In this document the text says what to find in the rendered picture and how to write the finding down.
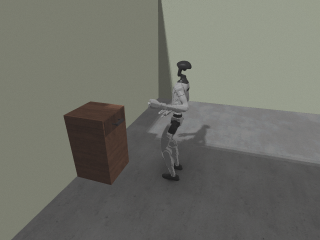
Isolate left robot hand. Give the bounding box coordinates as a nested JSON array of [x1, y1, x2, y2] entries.
[[147, 99, 160, 109]]

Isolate handle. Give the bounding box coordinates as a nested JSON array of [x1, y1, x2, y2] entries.
[[112, 118, 124, 126]]

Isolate left robot upper arm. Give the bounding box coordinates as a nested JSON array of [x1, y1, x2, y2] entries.
[[174, 83, 189, 112]]

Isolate drawer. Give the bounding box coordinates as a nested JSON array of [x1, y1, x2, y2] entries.
[[104, 108, 125, 136]]

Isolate cabinet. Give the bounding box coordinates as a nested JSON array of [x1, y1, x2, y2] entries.
[[63, 101, 129, 185]]

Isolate right robot hand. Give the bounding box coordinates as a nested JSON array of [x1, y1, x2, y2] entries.
[[158, 109, 172, 118]]

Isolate robot left forearm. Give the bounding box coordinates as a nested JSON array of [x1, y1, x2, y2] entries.
[[159, 102, 188, 113]]

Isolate robot right foot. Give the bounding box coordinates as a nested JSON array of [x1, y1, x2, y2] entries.
[[173, 163, 183, 170]]

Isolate robot head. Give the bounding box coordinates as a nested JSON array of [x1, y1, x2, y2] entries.
[[176, 60, 192, 84]]

